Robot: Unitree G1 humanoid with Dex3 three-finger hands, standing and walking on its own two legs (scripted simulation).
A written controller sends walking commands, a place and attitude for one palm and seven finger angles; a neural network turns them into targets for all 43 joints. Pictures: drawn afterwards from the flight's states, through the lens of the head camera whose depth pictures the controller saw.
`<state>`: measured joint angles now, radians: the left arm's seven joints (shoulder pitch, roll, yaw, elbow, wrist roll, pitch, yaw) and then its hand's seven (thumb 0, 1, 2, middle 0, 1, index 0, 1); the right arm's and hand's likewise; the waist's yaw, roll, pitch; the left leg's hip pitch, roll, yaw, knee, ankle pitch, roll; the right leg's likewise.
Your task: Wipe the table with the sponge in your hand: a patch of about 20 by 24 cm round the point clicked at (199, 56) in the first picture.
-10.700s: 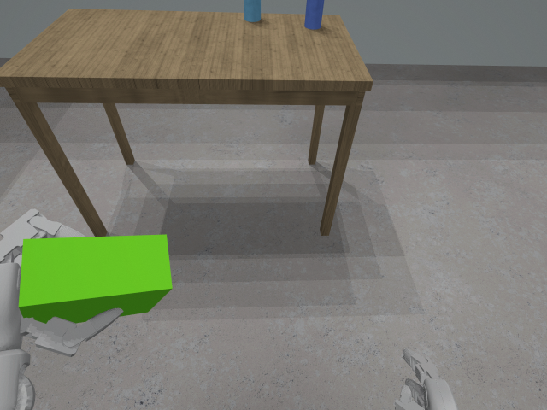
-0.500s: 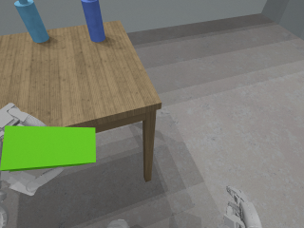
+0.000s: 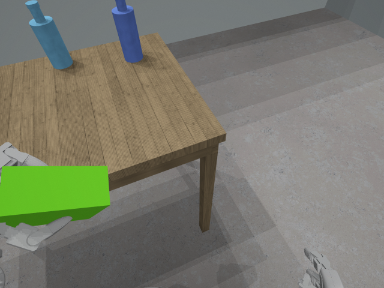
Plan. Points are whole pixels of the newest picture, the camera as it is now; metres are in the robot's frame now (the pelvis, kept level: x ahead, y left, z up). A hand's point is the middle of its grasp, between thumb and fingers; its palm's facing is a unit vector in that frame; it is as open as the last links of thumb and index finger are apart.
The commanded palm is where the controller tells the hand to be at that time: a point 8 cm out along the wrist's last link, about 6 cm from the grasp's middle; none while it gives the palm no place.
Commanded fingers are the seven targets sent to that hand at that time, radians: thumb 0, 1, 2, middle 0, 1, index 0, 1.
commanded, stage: shuffle to correct the standing spot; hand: left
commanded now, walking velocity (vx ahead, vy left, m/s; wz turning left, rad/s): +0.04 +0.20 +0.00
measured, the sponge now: (70, 196) +0.23 +0.21 +0.14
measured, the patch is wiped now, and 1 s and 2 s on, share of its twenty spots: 0.00 0.00 0.00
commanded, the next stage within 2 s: come to a stop and stand still in 1.62 s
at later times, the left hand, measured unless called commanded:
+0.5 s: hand out of the picture +0.18 +0.36 +0.16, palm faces +0.43 -0.80 -0.42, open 10.3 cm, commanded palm +0.12 +0.39 +0.19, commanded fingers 0.00 0.10 1.30 -1.20 -1.60 -1.20 -1.60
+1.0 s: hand out of the picture +0.15 +0.45 +0.15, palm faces +0.43 -0.82 -0.39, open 10.3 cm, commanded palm +0.09 +0.49 +0.19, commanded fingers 0.00 0.10 1.30 -1.20 -1.60 -1.20 -1.60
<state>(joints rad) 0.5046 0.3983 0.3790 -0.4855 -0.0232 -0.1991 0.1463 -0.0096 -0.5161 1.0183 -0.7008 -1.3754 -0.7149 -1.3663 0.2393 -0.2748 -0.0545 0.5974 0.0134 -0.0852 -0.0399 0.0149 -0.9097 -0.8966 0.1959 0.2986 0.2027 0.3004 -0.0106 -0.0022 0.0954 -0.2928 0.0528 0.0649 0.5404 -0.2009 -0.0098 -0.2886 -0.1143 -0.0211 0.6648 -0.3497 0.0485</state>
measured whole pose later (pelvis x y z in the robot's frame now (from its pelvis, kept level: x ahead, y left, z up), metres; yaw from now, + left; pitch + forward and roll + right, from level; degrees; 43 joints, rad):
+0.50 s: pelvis -0.03 +0.11 -0.01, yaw +2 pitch -2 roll +2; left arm 0.44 0.37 0.36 -0.48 -0.02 -0.16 0.15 -0.01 -0.52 1.02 -0.70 -1.37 -0.72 -1.37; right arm 0.21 -0.22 -0.03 0.60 0.01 -0.09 -0.04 0.01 -0.91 -0.90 0.20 0.30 0.21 0.30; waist 0.01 -0.04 0.10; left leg -0.30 0.04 0.07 0.59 -0.25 -0.01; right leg -0.33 -0.17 -0.04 0.74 -0.38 0.06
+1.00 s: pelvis -0.06 +0.21 +0.00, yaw +2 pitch -3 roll +1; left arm 0.45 0.31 0.31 -0.43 -0.01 -0.16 0.14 -0.01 -0.52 1.02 -0.70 -1.37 -0.72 -1.36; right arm 0.26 -0.26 -0.03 0.64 0.00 -0.11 -0.05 0.01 -0.91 -0.90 0.20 0.30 0.20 0.30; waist 0.02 -0.01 0.08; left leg -0.28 0.06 0.06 0.55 -0.26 0.01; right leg -0.28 -0.13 -0.09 0.66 -0.32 0.03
